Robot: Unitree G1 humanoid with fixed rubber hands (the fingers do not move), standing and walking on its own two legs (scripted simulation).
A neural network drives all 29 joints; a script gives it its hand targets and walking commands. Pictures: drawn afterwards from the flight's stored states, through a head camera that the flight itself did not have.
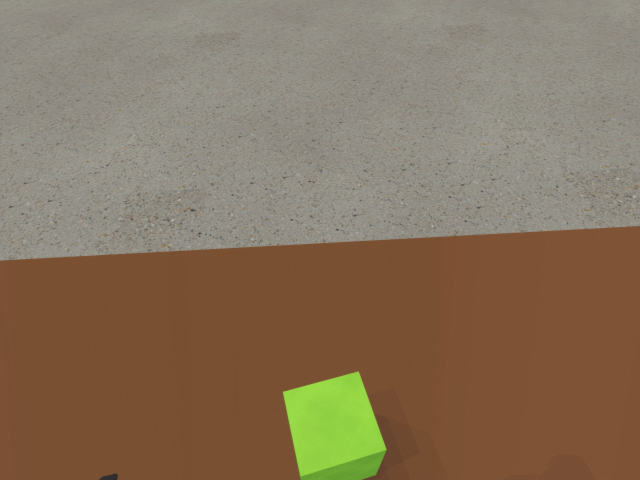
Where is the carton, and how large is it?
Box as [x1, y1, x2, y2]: [283, 371, 386, 479]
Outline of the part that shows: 358,371 283,392 300,479 361,479 374,475 376,473 386,449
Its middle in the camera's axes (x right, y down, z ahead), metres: +0.04 +0.54 +1.05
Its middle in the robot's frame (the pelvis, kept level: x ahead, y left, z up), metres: +0.38 -0.01 -0.66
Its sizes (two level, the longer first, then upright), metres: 0.210 0.200 0.250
